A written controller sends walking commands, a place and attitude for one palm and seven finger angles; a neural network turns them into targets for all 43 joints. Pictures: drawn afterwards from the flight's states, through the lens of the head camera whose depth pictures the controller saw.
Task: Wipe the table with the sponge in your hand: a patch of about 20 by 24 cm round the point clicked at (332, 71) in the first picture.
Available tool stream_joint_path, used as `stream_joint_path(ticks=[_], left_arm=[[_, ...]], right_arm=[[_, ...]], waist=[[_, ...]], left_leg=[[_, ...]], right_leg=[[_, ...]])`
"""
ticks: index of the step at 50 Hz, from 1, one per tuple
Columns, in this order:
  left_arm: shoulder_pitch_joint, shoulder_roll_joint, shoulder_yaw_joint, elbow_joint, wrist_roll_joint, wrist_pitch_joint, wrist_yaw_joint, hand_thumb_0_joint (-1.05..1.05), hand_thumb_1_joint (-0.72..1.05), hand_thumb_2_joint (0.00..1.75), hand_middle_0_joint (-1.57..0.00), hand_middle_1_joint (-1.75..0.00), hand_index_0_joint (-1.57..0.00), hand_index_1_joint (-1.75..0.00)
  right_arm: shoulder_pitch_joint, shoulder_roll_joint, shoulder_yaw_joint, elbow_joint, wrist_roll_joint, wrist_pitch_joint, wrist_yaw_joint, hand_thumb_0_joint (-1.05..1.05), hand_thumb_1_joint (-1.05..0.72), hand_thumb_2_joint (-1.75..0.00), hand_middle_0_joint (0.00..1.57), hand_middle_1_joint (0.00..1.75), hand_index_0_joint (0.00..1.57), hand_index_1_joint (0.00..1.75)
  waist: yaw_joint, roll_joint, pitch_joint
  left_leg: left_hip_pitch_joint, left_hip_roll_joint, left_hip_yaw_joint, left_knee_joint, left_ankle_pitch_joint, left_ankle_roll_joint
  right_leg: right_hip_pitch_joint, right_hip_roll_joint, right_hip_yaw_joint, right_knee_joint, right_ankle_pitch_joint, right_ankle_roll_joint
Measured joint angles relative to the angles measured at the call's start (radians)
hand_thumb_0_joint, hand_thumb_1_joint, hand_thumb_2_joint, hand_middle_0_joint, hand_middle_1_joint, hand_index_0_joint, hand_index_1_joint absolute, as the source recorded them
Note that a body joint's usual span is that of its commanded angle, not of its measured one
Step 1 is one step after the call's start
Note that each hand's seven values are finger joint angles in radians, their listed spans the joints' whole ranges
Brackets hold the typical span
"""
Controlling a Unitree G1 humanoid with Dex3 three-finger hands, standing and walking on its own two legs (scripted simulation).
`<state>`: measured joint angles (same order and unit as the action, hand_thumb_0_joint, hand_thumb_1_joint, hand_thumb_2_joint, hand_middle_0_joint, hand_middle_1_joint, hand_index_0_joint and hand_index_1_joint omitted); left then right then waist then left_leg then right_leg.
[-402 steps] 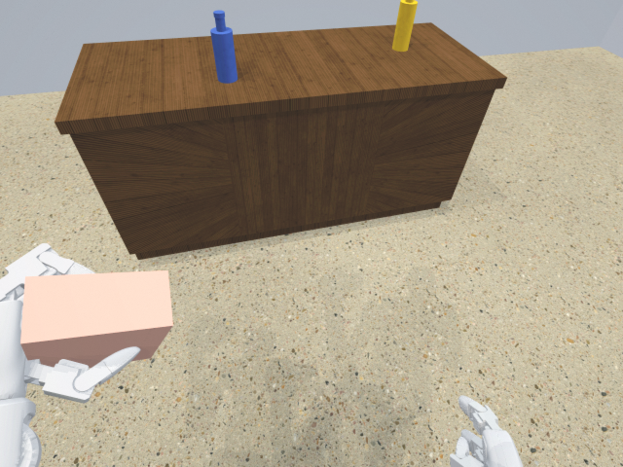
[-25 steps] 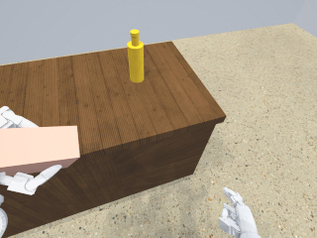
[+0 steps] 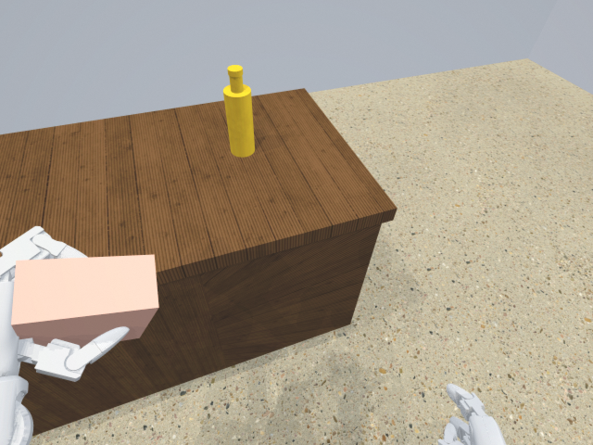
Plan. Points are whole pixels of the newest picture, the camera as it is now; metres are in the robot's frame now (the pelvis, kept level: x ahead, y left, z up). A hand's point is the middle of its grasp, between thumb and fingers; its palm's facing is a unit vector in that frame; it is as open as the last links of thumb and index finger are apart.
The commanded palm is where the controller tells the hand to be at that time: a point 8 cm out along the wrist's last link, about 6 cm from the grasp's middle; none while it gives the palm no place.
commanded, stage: come to a stop and stand still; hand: left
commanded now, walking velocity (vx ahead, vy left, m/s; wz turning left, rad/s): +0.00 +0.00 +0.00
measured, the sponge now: (107, 304) +0.22 +0.22 +0.14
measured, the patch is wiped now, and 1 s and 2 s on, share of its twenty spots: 0.00 0.00 0.00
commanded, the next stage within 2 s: look again from close up in 0.30 s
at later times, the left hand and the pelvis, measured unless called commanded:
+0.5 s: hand (4, 268) +0.23 +0.30 +0.19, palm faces +0.47 -0.76 -0.44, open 9.6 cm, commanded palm +0.14 +0.29 +0.18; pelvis -0.02 +0.01 +0.00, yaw +0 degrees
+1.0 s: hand (18, 243) +0.27 +0.31 +0.18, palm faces +0.40 -0.86 -0.34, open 9.6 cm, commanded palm +0.21 +0.35 +0.18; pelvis +0.05 +0.07 -0.01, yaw +0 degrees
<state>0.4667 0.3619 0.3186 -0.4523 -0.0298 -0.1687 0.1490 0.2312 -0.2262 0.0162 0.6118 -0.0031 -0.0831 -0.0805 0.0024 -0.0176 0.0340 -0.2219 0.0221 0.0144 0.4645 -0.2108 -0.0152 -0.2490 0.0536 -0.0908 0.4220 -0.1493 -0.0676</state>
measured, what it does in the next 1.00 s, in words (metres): shifts its weight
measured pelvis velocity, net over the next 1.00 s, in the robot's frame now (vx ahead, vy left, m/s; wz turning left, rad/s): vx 0.05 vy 0.07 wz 0.00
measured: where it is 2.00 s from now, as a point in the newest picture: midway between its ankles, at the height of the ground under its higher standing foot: outside the picture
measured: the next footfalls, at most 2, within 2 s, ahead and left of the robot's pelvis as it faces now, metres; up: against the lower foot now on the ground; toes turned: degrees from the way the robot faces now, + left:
left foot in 1.34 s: +0.17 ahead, +0.20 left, +0.00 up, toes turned -2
right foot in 1.58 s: +0.18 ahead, +0.01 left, +0.00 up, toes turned -7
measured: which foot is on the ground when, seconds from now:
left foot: down 0.00-1.00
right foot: down 0.00-1.00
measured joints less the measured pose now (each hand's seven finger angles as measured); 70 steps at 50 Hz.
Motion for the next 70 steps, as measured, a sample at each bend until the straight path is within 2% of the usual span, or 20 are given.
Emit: stream_joint_path(ticks=[8,20,21,22,23,25,28,33,36,40,44,47,52,58,61,63,64,66,67,70], left_arm=[[0.034,-0.007,-0.022,-0.001,-0.003,-0.006,-0.003,0.00,-0.44,1.00,-0.81,-1.34,-0.79,-1.35],[-0.015,-0.012,-0.028,0.037,0.004,0.024,0.001,0.00,-0.44,1.00,-0.80,-1.34,-0.79,-1.35],[-0.067,0.023,-0.015,0.038,0.042,0.028,-0.025,0.00,-0.44,1.00,-0.81,-1.34,-0.79,-1.35],[-0.149,0.076,0.008,0.070,0.058,-0.002,-0.048,0.00,-0.44,1.00,-0.81,-1.34,-0.79,-1.35],[-0.217,0.116,0.038,0.110,0.049,-0.033,-0.056,0.00,-0.44,1.00,-0.81,-1.34,-0.79,-1.35],[-0.278,0.138,0.101,0.169,0.013,-0.070,-0.050,0.00,-0.44,1.00,-0.81,-1.34,-0.79,-1.35],[-0.215,0.088,0.125,0.160,-0.027,-0.086,-0.040,0.00,-0.44,1.00,-0.81,-1.34,-0.79,-1.35],[-0.022,-0.017,-0.016,0.076,-0.011,-0.083,-0.068,0.00,-0.44,1.00,-0.81,-1.34,-0.79,-1.35],[-0.004,-0.001,-0.033,0.063,0.010,-0.073,-0.081,0.00,-0.44,1.00,-0.81,-1.34,-0.79,-1.35],[-0.086,0.030,0.026,0.066,0.016,-0.063,-0.072,0.00,-0.44,1.00,-0.81,-1.34,-0.79,-1.35],[-0.146,0.021,0.066,0.020,0.009,-0.076,-0.054,0.00,-0.44,1.00,-0.81,-1.34,-0.79,-1.35],[-0.132,0.002,0.053,-0.020,0.005,-0.093,-0.052,0.00,-0.44,1.00,-0.81,-1.34,-0.80,-1.35],[-0.073,0.000,0.026,0.003,0.004,-0.090,-0.065,0.00,-0.44,1.00,-0.81,-1.34,-0.80,-1.35],[-0.072,0.012,0.042,0.039,-0.001,-0.045,-0.065,0.00,-0.44,1.00,-0.81,-1.34,-0.80,-1.35],[-0.089,0.016,0.040,-0.015,-0.007,-0.048,-0.056,0.00,-0.44,1.00,-0.81,-1.34,-0.80,-1.35],[-0.079,0.012,0.039,-0.068,-0.009,-0.073,-0.046,0.00,-0.44,1.00,-0.81,-1.34,-0.80,-1.35],[-0.067,0.010,0.045,-0.097,-0.009,-0.083,-0.043,0.00,-0.44,1.00,-0.81,-1.34,-0.80,-1.35],[-0.043,0.005,0.062,-0.147,-0.007,-0.096,-0.037,0.00,-0.44,1.00,-0.81,-1.34,-0.80,-1.35],[-0.043,0.002,0.069,-0.160,-0.007,-0.100,-0.035,0.00,-0.44,1.00,-0.81,-1.34,-0.80,-1.35],[-0.080,0.019,0.088,-0.109,0.006,-0.103,-0.032,0.00,-0.44,1.00,-0.81,-1.34,-0.80,-1.35]], right_arm=[[-0.009,0.007,-0.001,0.001,-0.001,0.000,0.012,0.01,-0.90,-0.90,0.20,0.30,0.20,0.30],[0.010,0.031,0.028,0.006,-0.002,0.012,0.008,0.01,-0.90,-0.90,0.20,0.30,0.20,0.30],[0.022,0.034,0.020,-0.003,-0.002,-0.004,0.007,0.01,-0.90,-0.90,0.20,0.30,0.20,0.30],[0.030,0.037,0.017,-0.003,-0.001,-0.022,0.008,0.01,-0.90,-0.90,0.20,0.30,0.20,0.30],[0.026,0.039,0.020,0.005,0.001,-0.031,0.012,0.01,-0.90,-0.90,0.20,0.30,0.20,0.30],[0.009,0.035,0.020,0.006,0.007,-0.038,0.032,0.01,-0.90,-0.90,0.20,0.30,0.20,0.30],[0.008,0.019,0.010,-0.011,0.011,-0.060,0.054,0.01,-0.90,-0.90,0.21,0.30,0.21,0.30],[0.036,0.005,0.000,-0.022,0.015,-0.081,0.056,0.01,-0.90,-0.90,0.20,0.30,0.20,0.30],[0.040,0.025,0.010,-0.023,0.008,-0.080,0.047,0.01,-0.90,-0.90,0.20,0.30,0.20,0.30],[0.024,0.046,0.025,-0.028,-0.005,-0.087,0.047,0.01,-0.90,-0.90,0.20,0.30,0.20,0.30],[-0.007,0.046,0.029,-0.041,-0.015,-0.101,0.066,0.01,-0.90,-0.90,0.20,0.30,0.20,0.30],[-0.028,0.044,0.026,-0.053,-0.018,-0.096,0.079,0.01,-0.90,-0.90,0.21,0.30,0.21,0.30],[-0.041,0.049,0.022,-0.072,-0.010,-0.058,0.079,0.01,-0.90,-0.90,0.21,0.30,0.21,0.30],[-0.031,0.042,0.018,-0.078,-0.002,-0.022,0.074,0.01,-0.90,-0.90,0.21,0.30,0.21,0.30],[-0.028,0.029,0.007,-0.064,0.005,-0.020,0.081,0.01,-0.90,-0.90,0.21,0.30,0.21,0.30],[-0.025,0.017,0.001,-0.050,0.006,-0.018,0.087,0.01,-0.90,-0.90,0.21,0.30,0.21,0.30],[-0.024,0.012,-0.001,-0.046,0.006,-0.014,0.090,0.01,-0.90,-0.90,0.21,0.30,0.21,0.30],[-0.023,-0.002,-0.007,-0.047,0.003,-0.008,0.090,0.01,-0.90,-0.90,0.21,0.30,0.21,0.30],[-0.026,-0.010,-0.015,-0.048,0.004,-0.013,0.086,0.01,-0.90,-0.90,0.21,0.30,0.21,0.30],[-0.055,0.019,-0.038,-0.029,0.002,-0.021,0.074,0.01,-0.90,-0.90,0.20,0.30,0.20,0.30]], waist=[[0.009,0.042,-0.021],[0.016,0.027,-0.010],[0.032,0.025,0.003],[0.045,0.018,0.012],[0.052,0.013,0.019],[0.056,0.012,0.032],[0.037,0.022,0.028],[0.023,0.022,-0.005],[0.028,-0.021,0.003],[0.048,-0.061,0.027],[0.051,-0.053,0.026],[0.041,-0.031,0.002],[0.026,-0.008,-0.035],[0.019,0.009,-0.013],[0.021,-0.001,0.019],[0.034,-0.019,0.034],[0.042,-0.030,0.039],[0.043,-0.039,0.046],[0.043,-0.034,0.054],[0.047,-0.043,0.085]], left_leg=[[-0.034,0.008,-0.022,0.037,-0.027,0.003],[-0.007,-0.014,-0.030,-0.024,0.028,0.011],[-0.019,-0.008,-0.028,-0.010,0.024,0.014],[-0.042,-0.006,-0.033,0.010,0.021,0.020],[-0.061,-0.003,-0.039,0.030,0.015,0.021],[-0.070,-0.002,-0.037,0.044,0.008,0.016],[-0.050,-0.014,-0.008,0.024,0.008,0.029],[-0.010,-0.045,0.021,-0.021,0.003,0.061],[0.006,-0.067,0.020,-0.029,-0.001,0.075],[0.021,-0.082,0.010,-0.015,-0.021,0.081],[0.017,-0.085,0.003,0.019,-0.052,0.089],[0.013,-0.088,0.004,0.049,-0.084,0.097],[0.013,-0.095,0.011,0.088,-0.136,0.105],[0.005,-0.088,-0.004,0.159,-0.190,0.097],[-0.096,-0.083,-0.010,0.366,-0.142,0.039],[-0.170,-0.074,-0.027,0.489,-0.244,0.038],[-0.188,-0.059,-0.039,0.478,-0.278,0.045],[-0.174,-0.021,-0.058,0.314,-0.175,0.044],[-0.161,-0.014,-0.058,0.270,-0.116,0.040],[-0.126,-0.032,-0.002,0.291,-0.135,0.040]], right_leg=[[0.001,0.018,-0.008,-0.040,0.033,-0.017],[0.019,0.007,0.004,-0.075,0.052,0.013],[0.014,0.007,0.000,-0.073,0.054,0.028],[-0.001,0.007,-0.011,-0.063,0.052,0.033],[-0.010,0.009,-0.019,-0.060,0.052,0.025],[-0.017,0.017,-0.008,-0.062,0.060,0.009],[-0.016,0.006,0.024,-0.058,0.057,0.020],[-0.011,-0.023,0.056,-0.033,-0.010,0.050],[-0.007,-0.041,0.064,-0.013,-0.007,0.057],[0.006,-0.054,0.059,0.015,-0.023,0.060],[0.012,-0.057,0.052,0.032,-0.052,0.065],[0.011,-0.059,0.053,0.055,-0.079,0.069],[-0.001,-0.066,0.061,0.116,-0.138,0.068],[0.010,-0.060,0.043,0.158,-0.190,0.071],[0.014,-0.063,0.023,0.181,-0.211,0.067],[0.015,-0.067,0.027,0.196,-0.225,0.069],[0.013,-0.070,0.036,0.207,-0.232,0.075],[0.003,-0.076,0.053,0.253,-0.259,0.088],[-0.017,-0.080,0.062,0.313,-0.279,0.081],[-0.118,-0.064,0.122,0.607,-0.362,0.055]])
